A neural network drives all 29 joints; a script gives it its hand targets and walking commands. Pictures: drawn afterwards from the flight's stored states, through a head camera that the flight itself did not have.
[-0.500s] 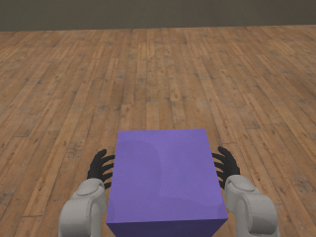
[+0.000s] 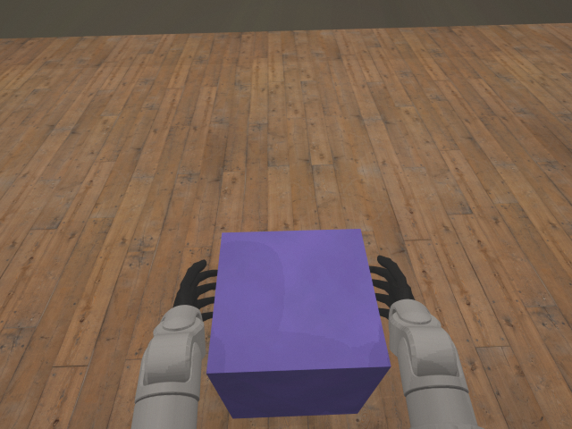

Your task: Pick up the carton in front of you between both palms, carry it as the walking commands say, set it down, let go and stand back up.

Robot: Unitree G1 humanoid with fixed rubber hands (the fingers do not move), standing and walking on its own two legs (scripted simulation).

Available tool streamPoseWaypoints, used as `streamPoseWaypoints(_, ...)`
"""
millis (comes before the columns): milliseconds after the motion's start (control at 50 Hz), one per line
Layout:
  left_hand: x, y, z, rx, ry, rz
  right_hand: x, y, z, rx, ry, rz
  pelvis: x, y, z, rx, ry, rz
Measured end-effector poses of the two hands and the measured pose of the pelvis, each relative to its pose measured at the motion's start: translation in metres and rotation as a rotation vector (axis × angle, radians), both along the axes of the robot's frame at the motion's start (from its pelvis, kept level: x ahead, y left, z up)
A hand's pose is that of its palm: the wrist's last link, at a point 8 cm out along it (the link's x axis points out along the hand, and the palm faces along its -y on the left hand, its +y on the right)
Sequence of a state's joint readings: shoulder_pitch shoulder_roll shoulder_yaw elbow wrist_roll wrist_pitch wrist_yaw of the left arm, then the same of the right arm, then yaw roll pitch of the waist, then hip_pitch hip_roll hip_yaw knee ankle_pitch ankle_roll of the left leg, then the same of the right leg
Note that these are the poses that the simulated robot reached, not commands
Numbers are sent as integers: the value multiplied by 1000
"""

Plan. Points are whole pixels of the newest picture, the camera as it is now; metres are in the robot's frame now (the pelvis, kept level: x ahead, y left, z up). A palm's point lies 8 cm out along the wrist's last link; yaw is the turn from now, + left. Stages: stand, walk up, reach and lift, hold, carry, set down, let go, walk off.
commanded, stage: carry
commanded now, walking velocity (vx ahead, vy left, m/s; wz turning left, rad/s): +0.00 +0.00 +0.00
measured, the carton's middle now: (293, 328) +0.28 +0.00 -0.06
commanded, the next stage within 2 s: hold in 0.46 s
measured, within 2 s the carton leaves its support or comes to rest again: neither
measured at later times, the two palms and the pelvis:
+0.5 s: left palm (182, 307) +0.28 +0.16 +0.03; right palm (396, 300) +0.28 -0.14 +0.03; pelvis +0.00 +0.01 +0.00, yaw +1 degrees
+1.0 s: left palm (167, 326) +0.26 +0.18 +0.02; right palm (374, 295) +0.30 -0.12 +0.01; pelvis -0.05 -0.02 +0.00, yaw +9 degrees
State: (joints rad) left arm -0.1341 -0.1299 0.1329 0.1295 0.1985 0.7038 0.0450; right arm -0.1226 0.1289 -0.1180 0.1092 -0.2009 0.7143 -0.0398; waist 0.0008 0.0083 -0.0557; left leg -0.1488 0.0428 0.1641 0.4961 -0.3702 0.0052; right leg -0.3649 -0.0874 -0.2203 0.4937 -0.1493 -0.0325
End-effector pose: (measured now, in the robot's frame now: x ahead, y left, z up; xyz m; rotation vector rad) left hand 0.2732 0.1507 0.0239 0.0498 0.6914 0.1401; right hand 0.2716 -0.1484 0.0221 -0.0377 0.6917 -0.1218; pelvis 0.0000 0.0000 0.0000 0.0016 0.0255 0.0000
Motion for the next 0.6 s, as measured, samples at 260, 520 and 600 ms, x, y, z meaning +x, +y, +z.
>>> streamPoseWaypoints(260,9,2,11,-5,-44,2,9,2,11,7,-44,-4,-1,2,-1,-3,6,2)
streamPoseWaypoints(520,3,7,10,6,-29,-9,3,7,11,6,-30,0,-3,7,3,-17,-45,15)
streamPoseWaypoints(600,-12,16,10,15,-20,13,-3,16,9,1,-22,34,-7,7,9,-15,-83,59)
